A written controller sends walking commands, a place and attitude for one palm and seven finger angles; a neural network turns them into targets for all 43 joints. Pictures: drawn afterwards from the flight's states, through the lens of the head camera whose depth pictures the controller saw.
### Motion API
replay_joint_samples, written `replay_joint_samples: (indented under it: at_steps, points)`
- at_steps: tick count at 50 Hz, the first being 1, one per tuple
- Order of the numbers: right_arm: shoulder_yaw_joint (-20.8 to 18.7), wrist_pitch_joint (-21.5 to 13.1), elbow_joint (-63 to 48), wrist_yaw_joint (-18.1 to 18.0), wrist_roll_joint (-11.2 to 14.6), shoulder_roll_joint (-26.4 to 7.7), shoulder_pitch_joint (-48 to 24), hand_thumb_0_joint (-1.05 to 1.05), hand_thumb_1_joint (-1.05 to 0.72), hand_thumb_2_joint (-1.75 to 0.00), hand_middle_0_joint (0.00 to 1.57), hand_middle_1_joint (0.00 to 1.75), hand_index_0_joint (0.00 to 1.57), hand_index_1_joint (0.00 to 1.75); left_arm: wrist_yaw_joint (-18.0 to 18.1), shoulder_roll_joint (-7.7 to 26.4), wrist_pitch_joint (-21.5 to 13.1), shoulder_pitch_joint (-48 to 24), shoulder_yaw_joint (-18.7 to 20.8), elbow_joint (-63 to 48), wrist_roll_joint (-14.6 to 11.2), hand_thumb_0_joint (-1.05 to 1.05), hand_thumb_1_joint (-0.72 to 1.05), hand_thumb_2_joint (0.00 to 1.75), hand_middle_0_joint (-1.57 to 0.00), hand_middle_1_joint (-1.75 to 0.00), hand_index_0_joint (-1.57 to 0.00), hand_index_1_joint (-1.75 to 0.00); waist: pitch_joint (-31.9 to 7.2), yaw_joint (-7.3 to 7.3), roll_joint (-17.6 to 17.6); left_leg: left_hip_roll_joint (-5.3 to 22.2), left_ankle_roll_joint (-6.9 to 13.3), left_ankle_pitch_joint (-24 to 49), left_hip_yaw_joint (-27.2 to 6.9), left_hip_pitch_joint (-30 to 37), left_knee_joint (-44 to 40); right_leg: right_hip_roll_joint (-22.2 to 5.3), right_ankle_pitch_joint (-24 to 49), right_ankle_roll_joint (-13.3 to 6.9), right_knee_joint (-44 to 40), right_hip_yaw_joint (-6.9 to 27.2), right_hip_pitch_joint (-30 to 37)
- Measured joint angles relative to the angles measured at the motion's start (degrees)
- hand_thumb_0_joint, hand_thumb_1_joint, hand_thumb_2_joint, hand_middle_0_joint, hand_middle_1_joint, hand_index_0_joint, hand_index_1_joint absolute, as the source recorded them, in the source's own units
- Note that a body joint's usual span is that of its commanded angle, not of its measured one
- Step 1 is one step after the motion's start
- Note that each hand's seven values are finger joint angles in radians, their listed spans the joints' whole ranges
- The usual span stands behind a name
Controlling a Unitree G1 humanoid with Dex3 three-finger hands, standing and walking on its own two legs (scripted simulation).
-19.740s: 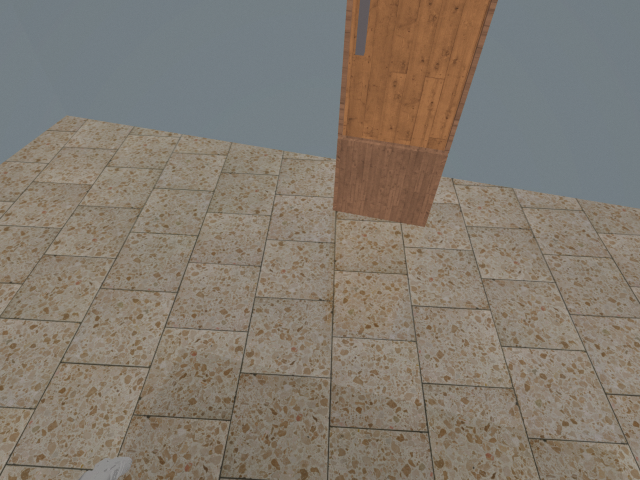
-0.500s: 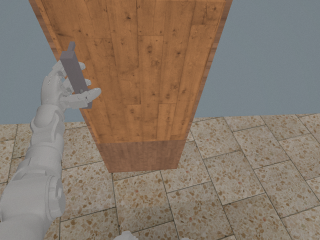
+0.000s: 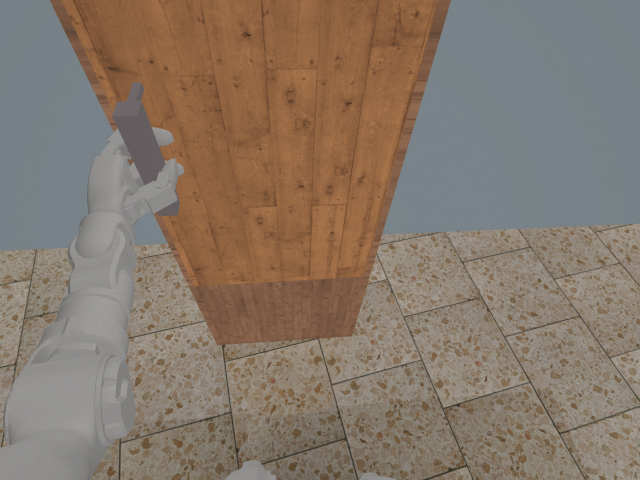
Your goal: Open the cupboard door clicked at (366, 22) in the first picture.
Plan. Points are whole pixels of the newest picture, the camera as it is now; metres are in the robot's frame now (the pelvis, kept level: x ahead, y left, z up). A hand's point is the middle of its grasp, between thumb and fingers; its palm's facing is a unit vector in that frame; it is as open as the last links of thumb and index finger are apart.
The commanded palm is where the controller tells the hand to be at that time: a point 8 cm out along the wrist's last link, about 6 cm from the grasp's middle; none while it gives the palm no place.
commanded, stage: pull the door open along its arc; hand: left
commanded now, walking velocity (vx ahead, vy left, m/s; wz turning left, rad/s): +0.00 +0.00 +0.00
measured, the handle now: (154, 153) +0.51 +0.21 +0.11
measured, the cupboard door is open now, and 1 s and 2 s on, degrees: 0 42 38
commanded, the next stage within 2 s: open thumb and fingers to let go in 1.00 s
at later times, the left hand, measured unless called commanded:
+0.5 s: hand (192, 263) +0.34 +0.13 +0.11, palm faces +0.25 -0.96 +0.12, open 6.7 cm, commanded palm +0.29 +0.18 +0.11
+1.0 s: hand (269, 338) +0.25 +0.05 +0.11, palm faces +0.31 -0.95 -0.01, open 6.7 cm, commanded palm +0.19 +0.08 +0.11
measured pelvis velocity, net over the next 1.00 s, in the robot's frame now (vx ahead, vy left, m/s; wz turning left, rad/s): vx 0.03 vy -0.04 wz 0.05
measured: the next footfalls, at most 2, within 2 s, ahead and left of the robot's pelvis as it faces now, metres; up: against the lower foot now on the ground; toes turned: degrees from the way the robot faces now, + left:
none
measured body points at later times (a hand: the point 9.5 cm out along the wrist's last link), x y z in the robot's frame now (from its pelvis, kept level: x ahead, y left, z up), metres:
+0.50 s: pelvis +0.03 -0.01 +0.01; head +0.04 -0.02 +0.46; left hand +0.32 +0.18 +0.10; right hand +0.19 -0.24 -0.08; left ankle +0.04 +0.10 -0.70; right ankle -0.01 -0.11 -0.70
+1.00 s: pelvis +0.03 -0.04 +0.01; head +0.01 -0.07 +0.46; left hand +0.23 +0.10 +0.11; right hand +0.22 -0.25 -0.07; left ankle +0.04 +0.10 -0.70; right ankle -0.01 -0.11 -0.70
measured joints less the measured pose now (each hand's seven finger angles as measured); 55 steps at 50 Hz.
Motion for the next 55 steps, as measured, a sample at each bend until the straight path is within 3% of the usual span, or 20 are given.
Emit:
replay_joint_samples:
  at_steps: [10, 18, 21, 24, 31, 35, 39, 50, 55]
  points:
    - [-0.7, 0.3, -1.4, 0.7, 0.9, -0.2, 1.2, 0.01, -0.91, -0.9, 0.2, 0.3, 0.2, 0.3, 0.3, -3.0, 1.7, 13.8, -1.5, -13.5, -3.1, -0.01, 0.67, 0.74, -0.32, -1.35, -0.32, -1.35, -1.5, 1.03, 0.5, 0.5, -0.3, -0.6, 1.1, 4.6, -2.2, 0.5, -0.1, -0.3, -2.1, 1.3, 4.1]
    - [-1.3, -1.3, -3.7, 1.3, 1.3, 0.4, -1.4, 0.01, -0.91, -0.9, 0.2, 0.3, 0.2, 0.3, 1.9, -8.7, 4.6, 31.0, -6.7, -33.9, -5.2, -0.01, 0.66, 0.7, -0.31, -1.34, -0.28, -1.31, -1.9, 3.52, 0.9, 0.1, -0.3, -0.9, 1.7, 9.7, -4.6, 0.2, -0.5, -0.1, -4.2, 2.0, 8.8]
    - [-1.3, -2.5, -4.0, 1.7, 0.7, 1.0, -3.9, 0.01, -0.91, -0.9, 0.2, 0.3, 0.2, 0.3, 9.6, -13.6, 6.5, 36.2, -9.8, -42.2, -4.7, 0.01, 0.64, 0.71, -0.29, -1.34, -0.3, -1.29, -1.4, 4.85, 0.9, -0.3, -0.4, -0.9, 1.6, 11.0, -5.1, -0.1, -0.7, -0.1, -4.5, 1.8, 10.2]
    - [-1.0, -3.0, -4.7, 2.5, -0.3, 1.8, -6.7, 0.01, -0.91, -0.9, 0.2, 0.3, 0.2, 0.3, 17.4, -18.4, 8.6, 40.9, -13.2, -49.8, -2.6, 0.02, 0.63, 0.72, -0.28, -1.34, -0.32, -1.28, -1.1, 5.74, 0.6, -0.7, -0.5, -0.8, 1.2, 11.9, -5.4, -0.5, -1.1, -0.2, -4.3, 1.4, 11.0]
    - [0.0, -0.5, -7.3, 3.5, -2.9, 3.7, -11.3, 0.01, -0.91, -0.9, 0.2, 0.3, 0.2, 0.3, 34.2, -25.9, 16.5, 49.5, -22.9, -63.0, 5.8, 0.03, 0.63, 0.75, -0.27, -1.3, -0.32, -1.29, -0.7, 6.92, 0.7, -1.5, -1.1, -0.9, -0.5, 13.4, -5.3, -1.1, -2.0, -0.7, -4.0, -0.4, 13.1]
    - [0.6, 1.8, -7.9, 3.4, -3.9, 4.6, -12.3, 0.01, -0.91, -0.9, 0.2, 0.3, 0.2, 0.3, 39.9, -27.9, 20.1, 52.1, -27.1, -66.3, 10.6, 0.03, 0.65, 0.76, -0.26, -1.28, -0.3, -1.3, -0.8, 7.15, 0.7, -1.7, -1.5, -1.0, -1.6, 13.9, -5.0, -1.2, -2.5, -1.2, -3.7, -1.5, 14.1]
    - [0.8, 3.5, -7.9, 3.3, -4.0, 5.2, -11.9, 0.01, -0.91, -0.9, 0.2, 0.3, 0.2, 0.3, 40.8, -26.6, 21.5, 54.9, -29.7, -68.7, 12.6, 0.03, 0.66, 0.76, -0.26, -1.28, -0.28, -1.3, -0.8, 6.96, 0.6, -1.5, -2.1, -1.0, -2.3, 14.8, -5.0, -0.9, -2.9, -1.7, -3.7, -2.1, 15.1]
    - [0.5, 4.0, -7.4, 3.5, -3.2, 3.8, -8.8, 0.01, -0.91, -0.9, 0.2, 0.3, 0.2, 0.3, 35.0, -22.9, 21.4, 68.5, -34.4, -78.2, 9.9, 0.03, 0.62, 0.67, -0.26, -1.29, -0.32, -1.32, -0.6, 4.63, 1.9, -0.6, -3.1, -1.5, -2.5, 18.5, -5.8, 0.1, -3.1, -2.7, -4.9, -2.2, 18.8]
    - [0.1, 3.4, -6.8, 2.8, -3.7, 2.9, -8.7, 0.02, -0.91, -0.9, 0.2, 0.3, 0.2, 0.3, 35.7, -22.5, 20.7, 69.1, -35.1, -78.3, 9.6, 0.02, 0.61, 0.68, -0.27, -1.29, -0.33, -1.31, -0.3, 4.44, 2.1, -0.5, -3.2, -1.6, -3.0, 18.4, -5.4, 0.3, -3.5, -3.1, -4.4, -2.7, 18.9]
